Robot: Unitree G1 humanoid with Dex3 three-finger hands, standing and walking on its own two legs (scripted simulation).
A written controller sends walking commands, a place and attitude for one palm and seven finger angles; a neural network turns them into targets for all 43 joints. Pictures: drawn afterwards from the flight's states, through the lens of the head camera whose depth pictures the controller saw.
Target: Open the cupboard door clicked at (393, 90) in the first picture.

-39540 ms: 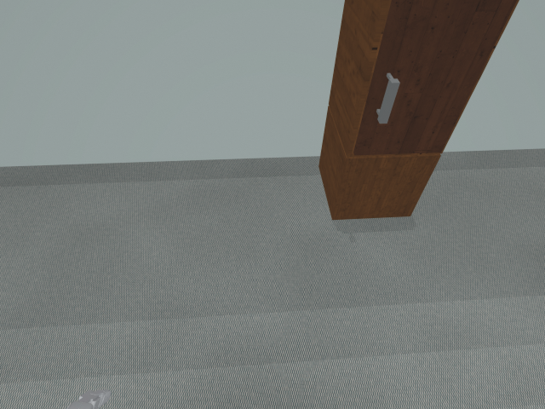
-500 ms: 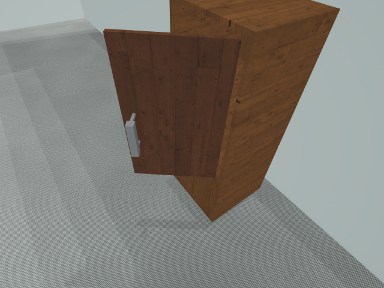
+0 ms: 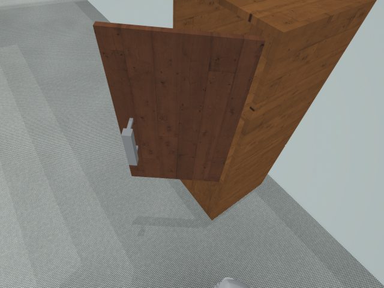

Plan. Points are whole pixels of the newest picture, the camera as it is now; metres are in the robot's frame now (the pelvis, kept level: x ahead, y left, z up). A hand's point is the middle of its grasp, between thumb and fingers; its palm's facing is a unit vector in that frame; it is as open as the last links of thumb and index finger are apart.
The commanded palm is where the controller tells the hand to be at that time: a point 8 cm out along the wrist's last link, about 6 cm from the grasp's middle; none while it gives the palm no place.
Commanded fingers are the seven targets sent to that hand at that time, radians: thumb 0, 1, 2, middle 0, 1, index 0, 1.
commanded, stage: come to a stop and stand still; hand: left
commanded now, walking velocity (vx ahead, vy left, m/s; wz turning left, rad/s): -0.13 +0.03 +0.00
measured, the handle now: (132, 142) +0.51 +0.20 -0.09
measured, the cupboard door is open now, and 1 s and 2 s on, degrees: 52 52 52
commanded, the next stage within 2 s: look again from close up in 1.18 s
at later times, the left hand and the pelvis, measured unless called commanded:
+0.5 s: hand out of the picture +0.04 +0.19 -0.19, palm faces +0.07 -0.98 -0.18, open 7.3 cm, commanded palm none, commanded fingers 0.00 0.90 0.90 -0.20 -0.30 -0.20 -0.30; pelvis -0.02 +0.01 -0.02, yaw +0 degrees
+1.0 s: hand out of the picture -0.10 +0.16 -0.18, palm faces +0.04 -0.99 -0.13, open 7.3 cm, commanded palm none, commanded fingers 0.00 0.90 0.90 -0.20 -0.30 -0.20 -0.30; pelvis -0.07 +0.01 +0.00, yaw +0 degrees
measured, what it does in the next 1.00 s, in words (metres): steps on the spot: right foot, then left foot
